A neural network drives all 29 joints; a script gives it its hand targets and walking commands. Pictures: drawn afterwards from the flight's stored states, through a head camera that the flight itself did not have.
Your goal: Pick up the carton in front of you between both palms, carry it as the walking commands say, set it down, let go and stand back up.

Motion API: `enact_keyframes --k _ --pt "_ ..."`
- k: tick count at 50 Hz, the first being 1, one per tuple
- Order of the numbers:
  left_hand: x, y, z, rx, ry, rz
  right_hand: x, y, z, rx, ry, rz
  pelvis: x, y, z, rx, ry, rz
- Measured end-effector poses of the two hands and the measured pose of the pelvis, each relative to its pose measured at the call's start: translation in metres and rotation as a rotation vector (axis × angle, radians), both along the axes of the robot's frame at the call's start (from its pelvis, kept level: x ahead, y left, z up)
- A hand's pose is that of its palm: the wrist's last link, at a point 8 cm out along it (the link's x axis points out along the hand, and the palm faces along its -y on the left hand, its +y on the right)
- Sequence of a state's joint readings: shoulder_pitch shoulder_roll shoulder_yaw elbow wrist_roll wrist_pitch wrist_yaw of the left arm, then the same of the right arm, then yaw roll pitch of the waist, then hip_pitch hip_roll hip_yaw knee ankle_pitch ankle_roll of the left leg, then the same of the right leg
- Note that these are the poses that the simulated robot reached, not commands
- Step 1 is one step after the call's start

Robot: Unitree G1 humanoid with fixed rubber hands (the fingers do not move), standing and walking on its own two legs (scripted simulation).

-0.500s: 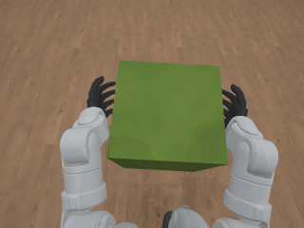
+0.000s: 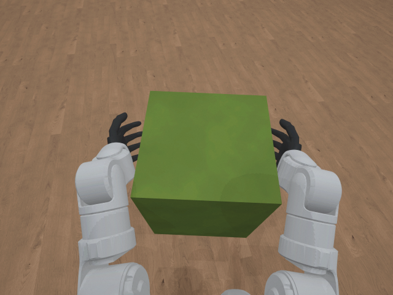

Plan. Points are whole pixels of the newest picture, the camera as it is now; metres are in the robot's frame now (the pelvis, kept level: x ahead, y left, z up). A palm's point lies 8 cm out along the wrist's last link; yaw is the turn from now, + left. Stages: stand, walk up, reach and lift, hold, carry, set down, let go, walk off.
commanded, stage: carry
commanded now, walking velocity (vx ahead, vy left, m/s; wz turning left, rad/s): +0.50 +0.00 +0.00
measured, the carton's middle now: (203, 172) +0.34 -0.02 +0.06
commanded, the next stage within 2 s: none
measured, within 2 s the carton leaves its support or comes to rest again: neither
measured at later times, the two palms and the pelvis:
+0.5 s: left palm (137, 86) +0.60 +0.14 +0.08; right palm (249, 81) +0.62 -0.16 +0.08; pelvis +0.31 -0.04 +0.01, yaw +4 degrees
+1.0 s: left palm (135, 30) +0.85 +0.17 +0.10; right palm (229, 33) +0.84 -0.13 +0.10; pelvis +0.63 +0.02 +0.02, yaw +0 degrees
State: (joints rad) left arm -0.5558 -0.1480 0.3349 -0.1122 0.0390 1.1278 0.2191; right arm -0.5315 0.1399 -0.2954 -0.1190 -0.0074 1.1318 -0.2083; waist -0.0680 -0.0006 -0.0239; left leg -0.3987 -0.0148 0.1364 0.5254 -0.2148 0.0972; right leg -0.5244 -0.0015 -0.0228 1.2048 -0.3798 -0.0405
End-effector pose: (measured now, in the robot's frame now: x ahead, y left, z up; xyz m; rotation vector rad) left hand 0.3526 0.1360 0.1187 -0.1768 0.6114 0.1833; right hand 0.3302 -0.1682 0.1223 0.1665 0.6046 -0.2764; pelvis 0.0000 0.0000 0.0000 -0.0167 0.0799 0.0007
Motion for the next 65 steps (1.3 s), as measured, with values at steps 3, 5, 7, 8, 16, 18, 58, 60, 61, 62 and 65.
enact_keyframes --k 3,5,7,8,16,18,58,60,61,62,65 --pt "0.033 0.002 0.000 -0.011 -0.011 0.011 0.034 0.001 0.001 0.006 -0.013 -0.005 0.031 0.002 0.006 -0.006 0.013 0.001" --pt "0.055 0.004 0.000 -0.004 -0.018 0.021 0.059 0.003 0.002 0.006 -0.020 0.002 0.054 0.001 0.009 -0.007 0.021 0.003" --pt "0.077 0.007 -0.003 0.006 -0.013 0.031 0.084 0.005 0.000 0.005 -0.013 0.011 0.079 -0.002 0.010 -0.007 0.027 0.007" --pt "0.088 0.007 -0.006 0.009 -0.007 0.035 0.097 0.005 -0.003 0.006 -0.006 0.015 0.092 -0.003 0.010 -0.006 0.027 0.008" --pt "0.184 -0.001 -0.031 0.026 -0.007 0.061 0.209 -0.001 -0.036 0.024 -0.003 0.080 0.210 -0.027 -0.012 0.007 0.004 0.038" --pt "0.201 -0.003 -0.037 0.032 0.010 0.072 0.233 -0.003 -0.045 0.023 0.014 0.106 0.234 -0.031 -0.011 0.002 0.004 0.044" --pt "0.578 0.025 -0.015 0.064 -0.008 -0.022 0.604 0.029 -0.018 -0.041 0.002 0.131 0.711 0.007 0.007 0.011 -0.044 0.008" --pt "0.599 0.019 -0.018 0.078 -0.020 -0.014 0.628 0.023 -0.025 -0.031 -0.012 0.140 0.733 0.000 -0.002 0.019 -0.048 0.015" --pt "0.609 0.017 -0.021 0.093 -0.011 -0.016 0.638 0.021 -0.029 -0.018 -0.005 0.140 0.742 -0.001 -0.004 0.006 -0.045 0.019" --pt "0.617 0.015 -0.023 0.103 0.005 -0.017 0.647 0.019 -0.034 -0.009 0.010 0.141 0.748 -0.003 -0.004 -0.003 -0.041 0.024" --pt "0.634 0.014 -0.028 0.105 0.051 -0.010 0.666 0.018 -0.041 -0.004 0.056 0.153 0.765 -0.006 -0.001 -0.003 -0.027 0.038"
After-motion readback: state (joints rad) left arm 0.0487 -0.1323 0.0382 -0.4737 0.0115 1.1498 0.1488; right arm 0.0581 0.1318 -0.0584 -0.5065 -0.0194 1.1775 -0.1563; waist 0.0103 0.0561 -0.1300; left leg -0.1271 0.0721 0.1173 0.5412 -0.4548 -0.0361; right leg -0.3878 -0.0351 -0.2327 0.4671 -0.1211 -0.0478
